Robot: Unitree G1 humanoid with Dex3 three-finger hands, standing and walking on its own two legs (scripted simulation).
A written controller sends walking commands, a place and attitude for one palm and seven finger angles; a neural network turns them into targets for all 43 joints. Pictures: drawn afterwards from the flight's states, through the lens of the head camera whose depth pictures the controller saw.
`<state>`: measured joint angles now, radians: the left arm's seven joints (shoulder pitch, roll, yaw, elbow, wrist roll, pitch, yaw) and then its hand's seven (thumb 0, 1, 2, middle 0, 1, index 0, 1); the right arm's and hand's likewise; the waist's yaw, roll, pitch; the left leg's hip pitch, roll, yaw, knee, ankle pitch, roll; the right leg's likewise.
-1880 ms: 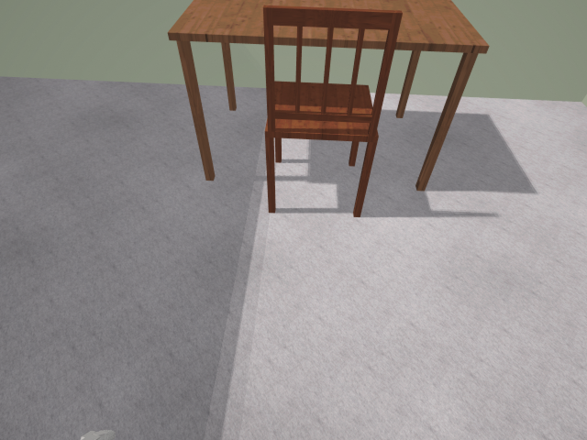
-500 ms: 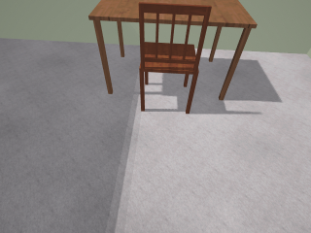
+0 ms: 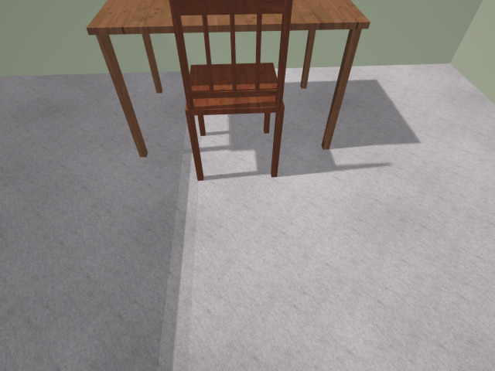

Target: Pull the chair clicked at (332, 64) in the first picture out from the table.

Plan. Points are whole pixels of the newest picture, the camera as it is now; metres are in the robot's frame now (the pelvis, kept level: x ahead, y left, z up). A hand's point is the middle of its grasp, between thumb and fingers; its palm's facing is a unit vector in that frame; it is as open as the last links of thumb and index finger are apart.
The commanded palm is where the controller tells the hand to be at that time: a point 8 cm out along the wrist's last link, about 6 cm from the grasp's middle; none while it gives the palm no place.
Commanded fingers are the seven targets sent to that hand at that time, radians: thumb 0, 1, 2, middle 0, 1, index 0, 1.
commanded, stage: walk to a spot facing it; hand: left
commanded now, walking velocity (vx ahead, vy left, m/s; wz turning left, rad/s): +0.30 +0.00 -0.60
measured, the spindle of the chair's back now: (233, 55) +1.21 +0.15 -0.06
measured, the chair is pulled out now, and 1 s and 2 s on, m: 0.00 0.00 0.00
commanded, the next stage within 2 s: turn to face it in 1.68 s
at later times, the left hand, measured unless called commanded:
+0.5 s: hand (135, 310) +0.26 +0.26 -0.16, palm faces -0.20 -0.96 -0.21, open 7.4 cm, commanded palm none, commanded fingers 0.00 0.90 0.90 -0.20 -0.30 -0.20 -0.30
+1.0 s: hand (258, 201) +0.56 +0.02 -0.15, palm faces -0.61 -0.77 -0.19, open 7.3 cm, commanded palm none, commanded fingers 0.00 0.90 0.90 -0.20 -0.30 -0.20 -0.30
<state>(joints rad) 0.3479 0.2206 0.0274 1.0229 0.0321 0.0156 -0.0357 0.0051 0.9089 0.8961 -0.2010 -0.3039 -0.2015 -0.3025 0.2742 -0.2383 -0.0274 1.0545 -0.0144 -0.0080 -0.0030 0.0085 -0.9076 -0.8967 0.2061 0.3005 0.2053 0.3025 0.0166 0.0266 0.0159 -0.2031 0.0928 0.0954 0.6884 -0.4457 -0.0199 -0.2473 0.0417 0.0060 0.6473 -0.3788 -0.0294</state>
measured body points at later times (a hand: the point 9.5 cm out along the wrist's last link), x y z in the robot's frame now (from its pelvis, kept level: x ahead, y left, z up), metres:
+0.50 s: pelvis +0.18 +0.06 +0.01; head +0.20 +0.08 +0.46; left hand +0.27 +0.31 -0.15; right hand +0.21 -0.19 -0.11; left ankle +0.22 +0.15 -0.72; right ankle +0.10 -0.05 -0.62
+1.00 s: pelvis +0.35 -0.06 +0.00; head +0.38 -0.08 +0.45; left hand +0.59 +0.06 -0.14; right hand +0.18 -0.23 -0.15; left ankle +0.35 +0.11 -0.62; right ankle +0.36 -0.14 -0.72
